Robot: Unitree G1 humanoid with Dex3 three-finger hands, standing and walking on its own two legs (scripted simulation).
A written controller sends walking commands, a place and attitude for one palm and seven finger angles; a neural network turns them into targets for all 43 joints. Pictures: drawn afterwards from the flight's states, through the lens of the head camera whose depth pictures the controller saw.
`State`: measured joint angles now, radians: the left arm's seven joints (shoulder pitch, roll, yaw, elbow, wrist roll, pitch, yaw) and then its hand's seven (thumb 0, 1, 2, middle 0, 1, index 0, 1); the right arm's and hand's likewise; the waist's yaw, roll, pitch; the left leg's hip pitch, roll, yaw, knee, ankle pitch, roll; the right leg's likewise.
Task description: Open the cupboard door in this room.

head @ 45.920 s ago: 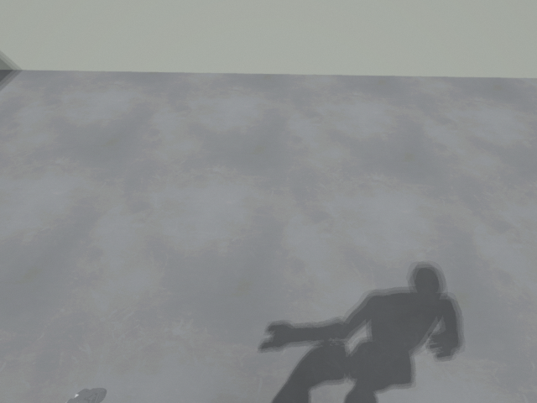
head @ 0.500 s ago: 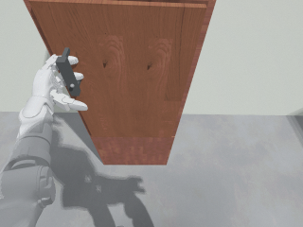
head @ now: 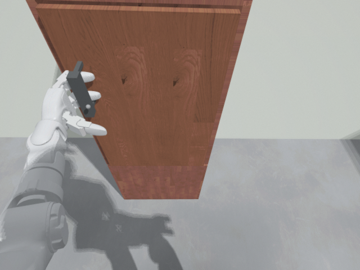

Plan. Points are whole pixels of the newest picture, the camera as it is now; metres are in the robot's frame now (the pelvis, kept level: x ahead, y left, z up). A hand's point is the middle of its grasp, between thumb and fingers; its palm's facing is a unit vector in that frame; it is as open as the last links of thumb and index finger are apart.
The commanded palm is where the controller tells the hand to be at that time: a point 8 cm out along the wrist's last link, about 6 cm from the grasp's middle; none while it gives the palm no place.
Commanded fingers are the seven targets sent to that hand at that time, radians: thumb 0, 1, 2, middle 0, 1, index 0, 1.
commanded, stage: slide the fingers in behind the handle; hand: left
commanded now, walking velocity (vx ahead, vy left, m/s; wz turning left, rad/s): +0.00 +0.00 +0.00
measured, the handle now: (84, 90) +0.50 +0.21 +0.11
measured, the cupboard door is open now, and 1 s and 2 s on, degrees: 0 0 46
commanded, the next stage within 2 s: close the thumb around the handle in 0.02 s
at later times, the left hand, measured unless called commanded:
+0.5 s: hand (88, 107) +0.44 +0.19 +0.11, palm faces -0.02 -1.00 -0.01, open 9.9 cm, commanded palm +0.42 +0.24 +0.11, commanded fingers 0.00 0.62 0.78 -0.38 -1.32 -0.38 -1.32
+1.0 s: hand (89, 106) +0.45 +0.19 +0.11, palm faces -0.01 -1.00 -0.01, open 5.8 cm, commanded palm +0.41 +0.24 +0.11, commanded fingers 0.00 0.90 0.90 -0.40 -1.35 -0.40 -1.35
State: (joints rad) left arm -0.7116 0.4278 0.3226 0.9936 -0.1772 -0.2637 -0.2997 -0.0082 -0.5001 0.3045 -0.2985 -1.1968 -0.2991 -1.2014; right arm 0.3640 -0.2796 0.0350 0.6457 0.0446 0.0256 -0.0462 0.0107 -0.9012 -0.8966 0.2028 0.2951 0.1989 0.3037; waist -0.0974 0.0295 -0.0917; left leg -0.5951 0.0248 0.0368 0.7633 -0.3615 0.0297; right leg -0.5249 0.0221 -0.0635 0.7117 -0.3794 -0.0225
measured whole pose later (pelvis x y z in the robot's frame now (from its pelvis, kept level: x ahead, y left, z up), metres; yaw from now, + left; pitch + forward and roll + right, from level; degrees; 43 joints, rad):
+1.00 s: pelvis +0.00 +0.00 +0.00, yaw +0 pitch +11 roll -2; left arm -0.72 0.42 0.32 1.00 -0.17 -0.27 -0.28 0.01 0.72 0.82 -0.36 -1.35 -0.36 -1.35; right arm 0.36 -0.28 0.03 0.65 0.04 0.01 -0.04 0.01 -0.90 -0.90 0.20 0.30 0.20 0.30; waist -0.10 0.03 -0.09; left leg -0.60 0.02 0.04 0.77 -0.36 0.03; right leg -0.53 0.02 -0.06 0.72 -0.37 -0.02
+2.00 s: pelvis +0.01 -0.04 +0.01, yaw +3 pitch +0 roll +0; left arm 0.43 -0.01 -0.30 -0.38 0.03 0.06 0.42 0.01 0.68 0.74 -0.33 -1.33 -0.36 -1.34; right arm 0.18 -0.19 0.04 0.53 -0.03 0.09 0.02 0.02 -0.90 -0.90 0.20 0.30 0.20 0.30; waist 0.00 0.06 -0.07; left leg -0.33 0.02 -0.01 0.70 -0.36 -0.02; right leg -0.26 0.03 -0.11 0.68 -0.42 -0.07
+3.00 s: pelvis -0.01 -0.02 +0.00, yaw +3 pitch -1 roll -1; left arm 0.30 -0.01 -0.33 -0.32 0.06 0.09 0.45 -0.01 -0.50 0.31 -0.38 -0.61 -0.37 -0.62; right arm 0.15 -0.19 0.05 0.54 -0.03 0.08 0.03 0.02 -0.90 -0.90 0.20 0.29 0.20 0.30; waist 0.01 0.05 -0.04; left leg -0.37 0.00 -0.01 0.74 -0.36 0.01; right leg -0.29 0.01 -0.10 0.71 -0.41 -0.04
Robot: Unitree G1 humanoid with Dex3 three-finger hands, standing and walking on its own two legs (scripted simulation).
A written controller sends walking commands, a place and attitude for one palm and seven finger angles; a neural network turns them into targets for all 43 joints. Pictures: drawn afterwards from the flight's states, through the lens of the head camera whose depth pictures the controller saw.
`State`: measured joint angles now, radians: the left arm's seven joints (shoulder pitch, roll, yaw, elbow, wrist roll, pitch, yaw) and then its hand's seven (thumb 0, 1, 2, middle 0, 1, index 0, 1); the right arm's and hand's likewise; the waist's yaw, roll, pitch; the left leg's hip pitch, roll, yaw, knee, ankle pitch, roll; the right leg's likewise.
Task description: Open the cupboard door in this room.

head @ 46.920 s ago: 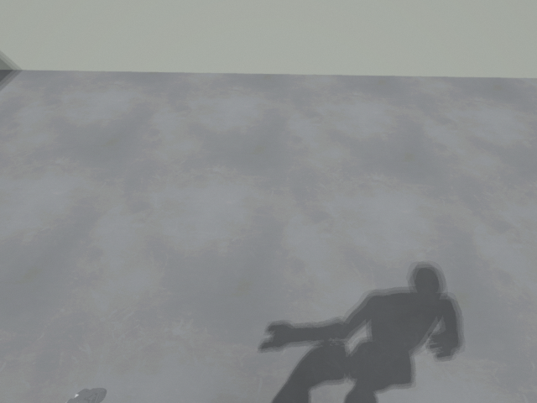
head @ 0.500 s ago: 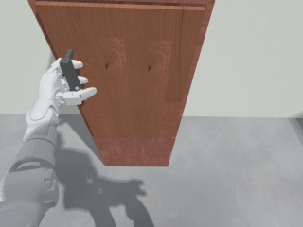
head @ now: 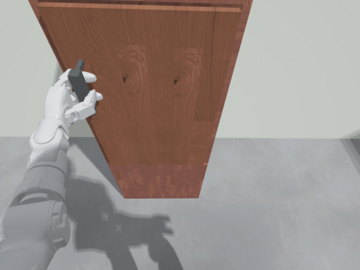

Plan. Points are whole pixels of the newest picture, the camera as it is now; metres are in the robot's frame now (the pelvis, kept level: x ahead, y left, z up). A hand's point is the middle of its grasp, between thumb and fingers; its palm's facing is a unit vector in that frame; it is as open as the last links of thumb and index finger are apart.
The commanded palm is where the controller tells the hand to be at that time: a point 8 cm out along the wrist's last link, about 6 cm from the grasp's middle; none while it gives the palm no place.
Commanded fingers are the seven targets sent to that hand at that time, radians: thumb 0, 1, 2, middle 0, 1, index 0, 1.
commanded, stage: pull the door open along its arc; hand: left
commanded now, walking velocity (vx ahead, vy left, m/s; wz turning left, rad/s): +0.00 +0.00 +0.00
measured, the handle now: (85, 88) +0.51 +0.21 +0.11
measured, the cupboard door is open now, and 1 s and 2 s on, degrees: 0 46 43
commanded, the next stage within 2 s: open thumb and fingers to let go in 0.94 s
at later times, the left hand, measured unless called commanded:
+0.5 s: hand (100, 146) +0.34 +0.15 +0.12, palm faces +0.24 -0.97 +0.06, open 6.1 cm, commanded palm +0.28 +0.19 +0.12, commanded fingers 0.00 0.90 0.90 -0.40 -1.35 -0.40 -1.35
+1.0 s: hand (151, 201) +0.23 +0.05 +0.12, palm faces +0.30 -0.95 -0.01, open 6.0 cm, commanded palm +0.18 +0.09 +0.12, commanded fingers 0.00 0.90 0.90 -0.40 -1.35 -0.40 -1.35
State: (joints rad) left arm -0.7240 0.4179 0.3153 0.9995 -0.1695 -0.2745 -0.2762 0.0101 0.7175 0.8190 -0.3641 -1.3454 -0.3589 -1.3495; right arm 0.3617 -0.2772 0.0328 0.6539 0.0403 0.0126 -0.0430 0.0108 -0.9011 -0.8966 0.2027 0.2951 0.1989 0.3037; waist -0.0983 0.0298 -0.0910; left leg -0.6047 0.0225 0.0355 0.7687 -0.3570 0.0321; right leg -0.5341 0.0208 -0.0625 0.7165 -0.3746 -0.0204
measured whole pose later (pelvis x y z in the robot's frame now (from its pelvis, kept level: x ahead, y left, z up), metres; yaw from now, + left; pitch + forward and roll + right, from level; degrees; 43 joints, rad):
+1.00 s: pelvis +0.01 -0.04 +0.01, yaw +3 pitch +0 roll +0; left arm 0.43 -0.01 -0.30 -0.38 0.03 0.06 0.42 0.01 0.68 0.74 -0.33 -1.33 -0.36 -1.34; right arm 0.18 -0.19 0.04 0.53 -0.03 0.09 0.02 0.02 -0.90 -0.90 0.20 0.30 0.20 0.30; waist 0.00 0.06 -0.07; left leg -0.33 0.02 -0.01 0.70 -0.36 -0.02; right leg -0.26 0.03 -0.11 0.68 -0.42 -0.07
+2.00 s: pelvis +0.00 -0.02 +0.00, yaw +3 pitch -1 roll -1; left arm 0.30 -0.01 -0.33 -0.32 0.06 0.09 0.45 -0.01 -0.50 0.31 -0.38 -0.61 -0.37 -0.62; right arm 0.15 -0.19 0.05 0.54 -0.03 0.08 0.03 0.02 -0.90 -0.90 0.20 0.29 0.20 0.30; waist 0.01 0.05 -0.04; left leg -0.37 0.00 -0.01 0.74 -0.36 0.01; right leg -0.29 0.01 -0.10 0.71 -0.41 -0.04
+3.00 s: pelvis +0.01 -0.03 +0.00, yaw +2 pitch +3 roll +0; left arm 0.77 0.19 -0.02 -0.52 -0.20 -0.16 -0.18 -0.01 -0.50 0.30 -0.18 -0.31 -0.18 -0.32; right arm 0.27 -0.22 0.02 0.45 0.03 -0.12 -0.04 0.02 -0.90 -0.90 0.20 0.30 0.20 0.30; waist 0.03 0.05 -0.10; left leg -0.45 0.01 0.00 0.81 -0.41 0.00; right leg -0.38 0.02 -0.10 0.78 -0.46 -0.05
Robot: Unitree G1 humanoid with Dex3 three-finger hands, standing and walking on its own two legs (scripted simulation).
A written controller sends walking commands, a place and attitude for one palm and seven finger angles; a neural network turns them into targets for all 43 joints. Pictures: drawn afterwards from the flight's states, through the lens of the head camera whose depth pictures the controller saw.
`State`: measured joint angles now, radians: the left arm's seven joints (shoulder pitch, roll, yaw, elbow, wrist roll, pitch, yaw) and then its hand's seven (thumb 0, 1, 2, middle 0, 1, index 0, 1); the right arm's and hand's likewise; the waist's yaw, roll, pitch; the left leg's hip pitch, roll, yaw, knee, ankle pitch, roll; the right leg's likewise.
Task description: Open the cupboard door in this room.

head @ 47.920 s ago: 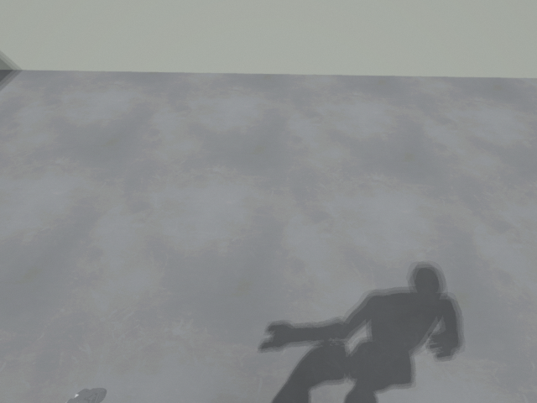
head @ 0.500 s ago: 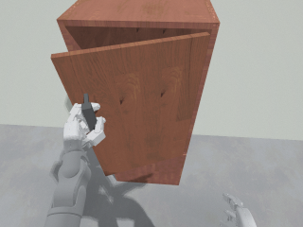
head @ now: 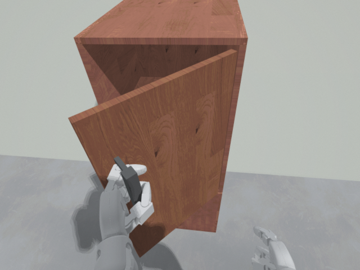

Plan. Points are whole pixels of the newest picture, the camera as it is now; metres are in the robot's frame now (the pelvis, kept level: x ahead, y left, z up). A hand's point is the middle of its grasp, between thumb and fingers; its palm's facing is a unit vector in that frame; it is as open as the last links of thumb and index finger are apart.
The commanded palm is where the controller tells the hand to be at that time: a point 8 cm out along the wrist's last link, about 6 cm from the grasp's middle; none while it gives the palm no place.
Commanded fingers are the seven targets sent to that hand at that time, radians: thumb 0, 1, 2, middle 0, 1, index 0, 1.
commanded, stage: open thumb and fingers to let go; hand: left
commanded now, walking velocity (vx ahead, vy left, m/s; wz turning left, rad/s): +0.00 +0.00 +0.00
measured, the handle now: (129, 184) +0.26 +0.12 +0.11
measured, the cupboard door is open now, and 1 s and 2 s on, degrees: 46 43 47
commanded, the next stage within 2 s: slide the hand sideways off the handle in 0.86 s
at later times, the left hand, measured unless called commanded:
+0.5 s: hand (144, 197) +0.23 +0.08 +0.11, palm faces +0.31 -0.95 +0.00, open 11.5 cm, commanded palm +0.18 +0.12 +0.11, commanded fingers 0.00 -0.50 0.30 -0.28 -1.10 -0.28 -1.10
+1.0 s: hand (140, 198) +0.23 +0.09 +0.11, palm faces +0.24 -0.97 -0.01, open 14.8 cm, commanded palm +0.18 +0.12 +0.11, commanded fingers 0.00 -0.50 0.30 -0.15 -0.30 -0.15 -0.30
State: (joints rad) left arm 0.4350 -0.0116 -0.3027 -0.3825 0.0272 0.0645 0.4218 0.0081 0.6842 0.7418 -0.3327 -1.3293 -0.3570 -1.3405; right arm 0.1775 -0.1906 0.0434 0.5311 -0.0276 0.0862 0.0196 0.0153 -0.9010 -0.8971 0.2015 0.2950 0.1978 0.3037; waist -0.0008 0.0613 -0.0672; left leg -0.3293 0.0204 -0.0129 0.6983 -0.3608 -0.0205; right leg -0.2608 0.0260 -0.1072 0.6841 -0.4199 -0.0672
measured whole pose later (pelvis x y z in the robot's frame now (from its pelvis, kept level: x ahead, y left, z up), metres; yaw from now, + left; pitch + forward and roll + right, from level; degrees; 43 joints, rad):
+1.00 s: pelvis -0.01 +0.02 +0.00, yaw +0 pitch -1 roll -1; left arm 0.30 -0.01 -0.33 -0.32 0.06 0.09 0.45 -0.01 -0.50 0.31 -0.38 -0.61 -0.37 -0.62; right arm 0.15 -0.19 0.05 0.54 -0.03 0.08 0.03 0.02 -0.90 -0.90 0.20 0.29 0.20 0.30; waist 0.01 0.05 -0.04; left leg -0.37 0.00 -0.01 0.74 -0.36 0.01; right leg -0.29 0.01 -0.10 0.71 -0.41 -0.04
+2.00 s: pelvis +0.00 +0.01 -0.01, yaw +0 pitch +3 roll +0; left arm 0.77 0.19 -0.02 -0.52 -0.20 -0.16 -0.18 -0.01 -0.50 0.30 -0.18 -0.31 -0.18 -0.32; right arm 0.27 -0.22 0.02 0.45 0.03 -0.12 -0.04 0.02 -0.90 -0.90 0.20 0.30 0.20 0.30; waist 0.03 0.05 -0.10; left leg -0.45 0.01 0.00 0.81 -0.41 0.00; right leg -0.38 0.02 -0.10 0.78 -0.46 -0.05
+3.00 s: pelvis -0.01 +0.03 +0.02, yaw +0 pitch -3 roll -1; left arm 0.65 0.30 0.14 -0.53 -0.05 -0.03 0.08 -0.01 -0.19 0.44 -0.16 -0.30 -0.16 -0.30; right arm 0.22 -0.22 0.07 0.58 0.01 -0.18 -0.10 0.02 -0.90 -0.90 0.20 0.30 0.20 0.30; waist 0.06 0.05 -0.01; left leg -0.22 0.00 0.00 0.56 -0.28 0.02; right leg -0.14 0.01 -0.09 0.50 -0.31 -0.02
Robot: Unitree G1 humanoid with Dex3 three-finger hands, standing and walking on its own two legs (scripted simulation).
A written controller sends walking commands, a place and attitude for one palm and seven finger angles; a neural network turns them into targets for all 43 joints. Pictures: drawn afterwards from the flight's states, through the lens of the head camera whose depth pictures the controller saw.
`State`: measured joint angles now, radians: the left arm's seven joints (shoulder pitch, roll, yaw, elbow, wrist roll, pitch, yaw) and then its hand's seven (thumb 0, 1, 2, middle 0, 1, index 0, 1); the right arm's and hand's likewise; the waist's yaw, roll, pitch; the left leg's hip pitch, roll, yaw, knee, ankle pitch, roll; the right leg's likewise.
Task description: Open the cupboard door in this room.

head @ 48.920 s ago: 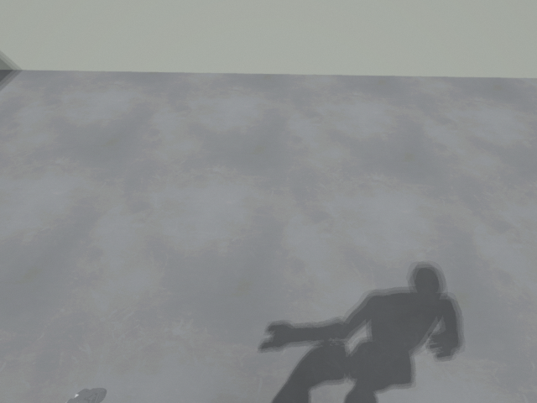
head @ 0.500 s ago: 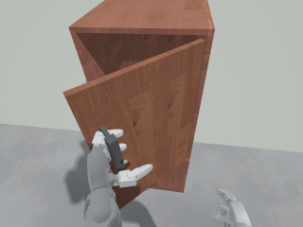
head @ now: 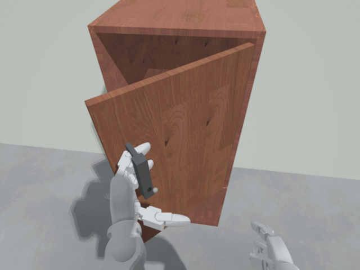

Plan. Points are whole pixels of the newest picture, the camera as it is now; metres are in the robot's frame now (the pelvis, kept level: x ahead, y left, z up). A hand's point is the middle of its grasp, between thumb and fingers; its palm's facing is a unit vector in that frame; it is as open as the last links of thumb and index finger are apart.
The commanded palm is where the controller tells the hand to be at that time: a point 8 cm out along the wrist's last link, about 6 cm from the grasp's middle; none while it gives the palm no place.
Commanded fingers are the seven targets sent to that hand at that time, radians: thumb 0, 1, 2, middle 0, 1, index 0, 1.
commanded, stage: slide the hand sideways off the handle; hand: left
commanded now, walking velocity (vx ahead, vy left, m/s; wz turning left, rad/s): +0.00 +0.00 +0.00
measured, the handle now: (139, 171) +0.29 +0.11 +0.11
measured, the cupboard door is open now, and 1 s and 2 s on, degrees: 43 47 47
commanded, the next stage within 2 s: draw the hand back to the body in 1.16 s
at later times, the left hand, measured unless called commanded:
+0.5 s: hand (151, 217) +0.19 +0.07 +0.11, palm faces -0.13 -0.99 -0.01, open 16.1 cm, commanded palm +0.16 +0.13 +0.11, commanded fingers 0.00 -0.50 0.30 -0.15 -0.30 -0.15 -0.30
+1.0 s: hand (117, 238) +0.16 +0.12 +0.10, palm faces -0.06 -1.00 -0.04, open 16.2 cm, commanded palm +0.12 +0.18 +0.11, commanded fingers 0.00 -0.50 0.30 -0.15 -0.30 -0.15 -0.30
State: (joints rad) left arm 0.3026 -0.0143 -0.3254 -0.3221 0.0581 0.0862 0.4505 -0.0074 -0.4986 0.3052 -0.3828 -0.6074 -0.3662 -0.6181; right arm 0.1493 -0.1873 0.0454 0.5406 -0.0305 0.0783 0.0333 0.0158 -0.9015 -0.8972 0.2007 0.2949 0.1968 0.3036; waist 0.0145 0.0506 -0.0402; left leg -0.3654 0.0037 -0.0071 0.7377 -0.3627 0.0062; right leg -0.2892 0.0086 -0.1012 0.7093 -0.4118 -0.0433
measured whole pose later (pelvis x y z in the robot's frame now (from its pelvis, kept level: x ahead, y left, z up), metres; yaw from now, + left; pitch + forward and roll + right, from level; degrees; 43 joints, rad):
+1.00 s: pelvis +0.01 -0.01 -0.01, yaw -1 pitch +3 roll +0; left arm 0.77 0.19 -0.02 -0.52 -0.20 -0.16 -0.18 -0.01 -0.50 0.30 -0.18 -0.31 -0.18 -0.32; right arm 0.27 -0.22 0.02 0.45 0.03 -0.12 -0.04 0.02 -0.90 -0.90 0.20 0.30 0.20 0.30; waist 0.03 0.05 -0.10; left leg -0.45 0.01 0.00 0.81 -0.41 0.00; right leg -0.38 0.02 -0.10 0.78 -0.46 -0.05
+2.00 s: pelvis +0.00 +0.01 +0.02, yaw +0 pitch -3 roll -1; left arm 0.65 0.30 0.14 -0.53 -0.05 -0.03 0.08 -0.01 -0.19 0.44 -0.16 -0.30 -0.16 -0.30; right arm 0.22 -0.22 0.07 0.58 0.01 -0.18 -0.10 0.02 -0.90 -0.90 0.20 0.30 0.20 0.30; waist 0.06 0.05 -0.01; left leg -0.22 0.00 0.00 0.56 -0.28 0.02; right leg -0.14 0.01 -0.09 0.50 -0.31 -0.02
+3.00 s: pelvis +0.02 +0.00 +0.03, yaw -1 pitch -5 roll +0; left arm 0.47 0.34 0.32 -0.38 -0.07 -0.06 0.11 0.02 0.89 0.90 -0.21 -0.30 -0.21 -0.30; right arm 0.18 -0.23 0.03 0.64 0.01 -0.07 -0.08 0.02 -0.90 -0.90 0.20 0.30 0.20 0.30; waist 0.07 0.06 0.02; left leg -0.10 0.01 0.01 0.41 -0.23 0.01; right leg -0.02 0.03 -0.07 0.35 -0.26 -0.04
